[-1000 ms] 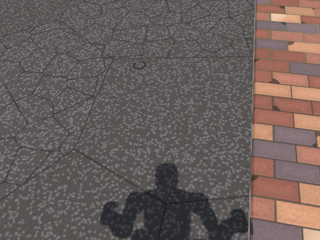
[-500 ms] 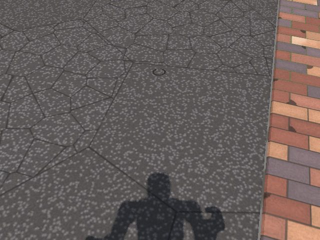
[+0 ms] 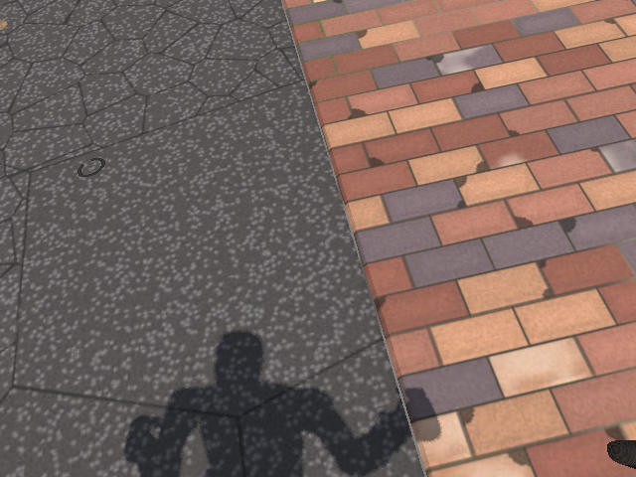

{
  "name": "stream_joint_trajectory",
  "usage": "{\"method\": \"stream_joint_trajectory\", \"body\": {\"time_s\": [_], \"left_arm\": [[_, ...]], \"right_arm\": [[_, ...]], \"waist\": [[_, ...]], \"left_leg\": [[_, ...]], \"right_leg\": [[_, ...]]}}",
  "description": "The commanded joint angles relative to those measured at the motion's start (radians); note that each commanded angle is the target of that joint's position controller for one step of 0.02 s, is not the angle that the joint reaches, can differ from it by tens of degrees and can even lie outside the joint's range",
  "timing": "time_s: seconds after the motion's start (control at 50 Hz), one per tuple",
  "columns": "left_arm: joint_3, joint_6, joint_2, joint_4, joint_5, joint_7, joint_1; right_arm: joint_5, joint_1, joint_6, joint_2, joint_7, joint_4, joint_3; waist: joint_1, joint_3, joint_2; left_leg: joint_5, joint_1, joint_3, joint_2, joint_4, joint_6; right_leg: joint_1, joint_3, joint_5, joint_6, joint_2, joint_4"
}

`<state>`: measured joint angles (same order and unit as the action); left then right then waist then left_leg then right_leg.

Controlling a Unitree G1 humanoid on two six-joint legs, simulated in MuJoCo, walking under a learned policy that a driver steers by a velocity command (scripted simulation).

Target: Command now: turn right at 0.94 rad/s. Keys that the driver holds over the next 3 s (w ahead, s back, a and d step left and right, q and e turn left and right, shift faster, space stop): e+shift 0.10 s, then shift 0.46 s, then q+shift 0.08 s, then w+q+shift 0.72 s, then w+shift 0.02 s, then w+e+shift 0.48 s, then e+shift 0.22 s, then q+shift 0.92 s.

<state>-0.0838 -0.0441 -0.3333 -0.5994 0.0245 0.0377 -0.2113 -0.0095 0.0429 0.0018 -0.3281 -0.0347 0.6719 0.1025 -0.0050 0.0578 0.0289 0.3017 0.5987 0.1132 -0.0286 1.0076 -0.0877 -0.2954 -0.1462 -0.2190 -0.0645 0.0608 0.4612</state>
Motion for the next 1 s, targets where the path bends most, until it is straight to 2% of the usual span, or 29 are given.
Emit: {"method": "stream_joint_trajectory", "body": {"time_s": [0.02,0.1,0.18,0.24,0.26,0.28,0.3,0.32,0.34,0.38,0.44,0.5,0.56,0.58,0.6,0.62,0.64,0.66,0.68,0.7,0.72,0.74,0.78,0.86,0.88,0.9,0.92,0.96,1.0], "left_arm": [[-0.053,0.006,-0.182,0.089,-0.001,0.012,0.033],[-0.049,0.000,-0.173,0.120,-0.009,0.013,0.072],[-0.032,-0.006,-0.147,0.132,-0.015,0.005,0.079],[-0.020,-0.015,-0.136,0.133,0.003,0.001,0.107],[-0.014,-0.013,-0.117,0.133,0.002,0.003,0.102],[0.001,-0.010,-0.066,0.129,-0.022,0.001,0.020],[-0.011,-0.001,-0.106,0.135,-0.019,0.006,0.002],[-0.034,0.010,-0.175,0.125,-0.020,0.012,0.019],[-0.044,0.008,-0.199,0.104,-0.013,0.016,0.057],[-0.032,-0.011,-0.144,0.085,-0.017,0.018,0.081],[0.002,-0.012,-0.049,0.083,-0.004,0.003,0.097],[0.021,-0.008,-0.005,0.077,-0.012,-0.002,0.118],[0.011,-0.003,-0.028,0.043,-0.007,-0.002,0.080],[0.016,0.002,-0.005,0.019,-0.016,-0.002,0.047],[0.012,0.005,-0.019,0.011,-0.027,-0.001,0.032],[-0.002,0.008,-0.081,0.020,-0.037,0.007,0.014],[-0.024,0.002,-0.163,0.021,-0.046,0.017,0.012],[-0.031,0.004,-0.154,0.015,-0.047,0.010,-0.017],[-0.035,0.016,-0.143,0.018,-0.040,0.005,-0.038],[-0.036,0.030,-0.148,-0.004,-0.032,0.007,-0.099],[-0.030,0.054,-0.133,-0.016,-0.029,0.008,-0.120],[-0.023,0.080,-0.110,-0.023,-0.019,0.008,-0.110],[-0.020,0.113,-0.084,-0.028,-0.010,0.007,-0.114],[-0.033,0.144,-0.104,-0.027,-0.025,-0.003,-0.097],[-0.027,0.137,-0.115,-0.056,-0.093,-0.021,-0.114],[-0.032,0.140,-0.117,-0.052,-0.092,-0.024,-0.095],[-0.036,0.148,-0.127,-0.063,-0.087,-0.021,-0.103],[-0.041,0.150,-0.143,-0.071,-0.083,-0.019,-0.085],[-0.046,0.145,-0.161,-0.092,-0.077,-0.018,-0.093]], "right_arm": [[0.004,-0.027,-0.019,-0.054,0.003,-0.061,0.007],[0.006,-0.034,-0.036,-0.065,0.019,-0.058,0.007],[0.008,-0.005,-0.047,-0.077,0.037,-0.050,0.003],[0.016,0.046,-0.052,-0.069,0.046,-0.041,0.003],[0.010,0.066,-0.054,-0.080,0.046,-0.034,0.007],[-0.006,0.046,-0.051,-0.146,0.040,-0.054,0.015],[-0.025,0.073,-0.049,-0.168,0.040,-0.036,0.018],[-0.014,0.076,-0.055,-0.147,0.045,-0.035,0.014],[-0.005,0.073,-0.054,-0.109,0.041,-0.042,0.005],[0.016,0.051,-0.042,-0.074,0.030,-0.042,-0.014],[0.010,0.064,-0.023,-0.058,0.020,-0.021,-0.026],[0.008,0.076,-0.010,-0.077,0.024,-0.005,-0.023],[0.020,0.096,-0.004,-0.097,0.029,0.015,-0.022],[0.028,0.098,-0.005,-0.070,0.031,0.025,-0.035],[0.039,0.117,-0.011,-0.067,0.034,0.034,-0.038],[0.034,0.124,-0.023,-0.085,0.039,0.029,-0.035],[0.022,0.124,-0.037,-0.078,0.046,0.014,-0.035],[0.036,0.121,-0.036,-0.066,0.044,0.023,-0.039],[0.044,0.082,-0.031,-0.099,0.044,0.013,-0.027],[0.053,0.021,-0.026,-0.100,0.044,-0.023,-0.020],[0.058,0.001,-0.021,-0.098,0.043,-0.042,-0.013],[0.060,0.021,-0.021,-0.081,0.045,-0.044,-0.012],[0.053,0.035,-0.034,-0.055,0.057,-0.041,-0.017],[0.047,0.052,-0.037,-0.046,0.079,-0.064,-0.020],[-0.061,0.018,0.006,-0.078,0.127,-0.067,-0.013],[-0.050,0.005,0.018,-0.084,0.152,-0.078,-0.006],[-0.037,-0.015,0.024,-0.085,0.166,-0.090,-0.005],[-0.023,-0.016,0.029,-0.080,0.179,-0.097,-0.011],[-0.035,-0.035,0.030,-0.080,0.175,-0.097,-0.017]], "waist": [[0.006,-0.171,-0.153],[0.002,-0.174,-0.181],[-0.020,-0.214,-0.210],[0.016,-0.181,-0.207],[0.022,-0.177,-0.170],[-0.034,-0.198,0.066],[-0.044,-0.133,0.254],[-0.027,-0.122,0.197],[-0.009,-0.127,0.106],[-0.004,-0.120,0.051],[0.001,-0.123,0.100],[0.023,-0.144,0.158],[0.027,-0.146,0.160],[0.005,-0.138,0.142],[0.002,-0.132,0.117],[0.006,-0.149,0.048],[0.031,-0.146,-0.110],[-0.009,-0.185,-0.203],[-0.053,-0.140,-0.217],[-0.087,-0.069,-0.260],[-0.089,0.008,-0.260],[-0.068,0.055,-0.229],[-0.067,0.048,-0.173],[-0.054,0.003,-0.146],[-0.050,0.015,-0.125],[-0.048,0.038,-0.152],[-0.050,0.051,-0.172],[-0.036,0.072,-0.162],[-0.035,0.083,-0.133]], "left_leg": [[-0.039,0.024,0.006,-0.040,-0.088,-0.013],[-0.028,-0.038,0.039,-0.054,-0.148,0.002],[0.022,-0.114,0.021,-0.024,-0.224,0.029],[-0.093,-0.280,-0.031,-0.022,-0.511,0.057],[-0.263,-0.385,0.004,0.019,-0.607,0.081],[-0.536,-0.484,0.219,0.217,-0.638,0.164],[-0.806,-0.509,0.421,0.372,-0.639,0.361],[-0.779,-0.481,0.464,0.435,-0.647,0.435],[-0.705,-0.481,0.373,0.381,-0.627,0.403],[-0.614,-0.491,0.251,0.298,-0.616,0.338],[-0.563,-0.511,0.122,0.212,-0.634,0.298],[-0.528,-0.508,0.087,0.202,-0.642,0.297],[-0.510,-0.507,0.107,0.212,-0.622,0.301],[-0.485,-0.463,0.112,0.192,-0.617,0.281],[-0.445,-0.413,0.125,0.173,-0.622,0.245],[-0.365,-0.332,0.121,0.150,-0.600,0.197],[-0.182,-0.245,0.045,0.069,-0.545,0.145],[0.078,-0.248,-0.069,-0.012,-0.458,0.097],[0.142,-0.175,-0.130,-0.026,-0.266,0.078],[0.203,-0.021,-0.130,0.009,-0.110,0.087],[0.225,0.115,-0.083,0.055,0.014,0.096],[0.177,0.202,-0.035,0.090,0.043,0.105],[0.075,0.250,-0.040,0.114,0.027,0.107],[-0.082,0.199,-0.068,0.153,0.015,0.077],[-0.085,0.116,-0.109,0.129,-0.043,0.080],[-0.145,0.071,-0.121,0.131,-0.115,0.074],[-0.206,0.076,-0.098,0.150,-0.146,0.077],[-0.218,0.032,-0.127,0.160,-0.255,0.095],[-0.211,-0.043,-0.170,0.154,-0.345,0.125]], "right_leg": [[0.179,-0.273,0.350,-0.146,-0.195,-0.053],[0.145,-0.373,0.398,-0.143,-0.190,0.002],[0.195,-0.410,0.607,-0.144,-0.204,0.078],[0.148,-0.405,0.496,-0.105,-0.141,0.094],[0.090,-0.379,0.342,-0.068,-0.101,0.126],[0.000,-0.252,-0.053,0.000,0.016,0.312],[-0.190,-0.153,-0.513,0.076,0.149,0.491],[-0.260,-0.108,-0.493,0.117,0.078,0.678],[-0.258,-0.098,-0.414,0.130,0.048,0.753],[-0.265,-0.091,-0.323,0.153,0.035,0.792],[-0.203,-0.013,-0.268,0.161,0.014,0.603],[-0.064,0.065,-0.282,0.163,-0.036,0.331],[0.040,0.105,-0.139,0.149,-0.039,0.090],[0.132,0.108,-0.023,0.132,-0.037,-0.080],[0.223,0.096,0.080,0.106,-0.040,-0.158],[0.326,0.047,0.228,0.073,-0.110,-0.109],[0.345,0.003,0.412,0.001,-0.199,-0.021],[0.283,-0.044,0.119,-0.078,-0.257,-0.087],[0.246,-0.126,-0.224,-0.132,-0.315,-0.178],[0.250,-0.236,-0.497,-0.152,-0.374,-0.266],[0.258,-0.300,-0.569,-0.160,-0.420,-0.318],[0.290,-0.286,-0.548,-0.144,-0.421,-0.330],[0.363,-0.181,-0.411,-0.111,-0.397,-0.342],[0.346,0.007,-0.232,-0.087,-0.381,-0.354],[0.264,0.097,-0.248,-0.060,-0.369,-0.370],[0.219,0.152,-0.252,-0.039,-0.342,-0.373],[0.232,0.167,-0.253,-0.024,-0.362,-0.377],[0.215,0.237,-0.281,0.007,-0.369,-0.380],[0.224,0.294,-0.259,0.027,-0.378,-0.373]]}}
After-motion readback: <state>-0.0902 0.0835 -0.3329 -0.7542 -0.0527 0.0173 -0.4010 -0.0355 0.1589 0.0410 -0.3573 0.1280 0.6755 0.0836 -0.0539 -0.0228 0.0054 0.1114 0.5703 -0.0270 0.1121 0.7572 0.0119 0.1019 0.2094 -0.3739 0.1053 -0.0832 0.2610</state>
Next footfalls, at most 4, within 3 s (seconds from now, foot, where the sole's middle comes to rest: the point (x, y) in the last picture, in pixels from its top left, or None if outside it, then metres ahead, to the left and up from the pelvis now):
0.26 left None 0.10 0.14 -0.78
0.62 right None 0.00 -0.10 -0.78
1.12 left None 0.30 0.21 -0.83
1.56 right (226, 329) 0.77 0.33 -0.83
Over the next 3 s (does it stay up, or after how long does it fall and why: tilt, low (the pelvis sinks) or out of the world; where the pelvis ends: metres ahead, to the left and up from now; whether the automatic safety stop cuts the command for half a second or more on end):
stays up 1.21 0.59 -0.05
